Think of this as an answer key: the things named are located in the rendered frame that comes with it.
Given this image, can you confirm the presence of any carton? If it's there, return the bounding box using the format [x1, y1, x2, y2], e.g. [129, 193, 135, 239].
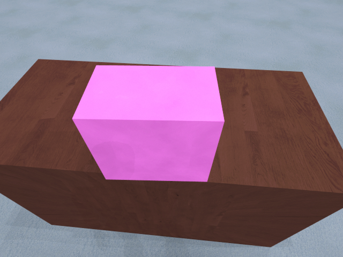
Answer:
[72, 65, 225, 182]

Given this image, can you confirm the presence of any pedestal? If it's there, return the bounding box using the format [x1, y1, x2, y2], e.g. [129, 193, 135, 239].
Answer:
[0, 59, 343, 247]

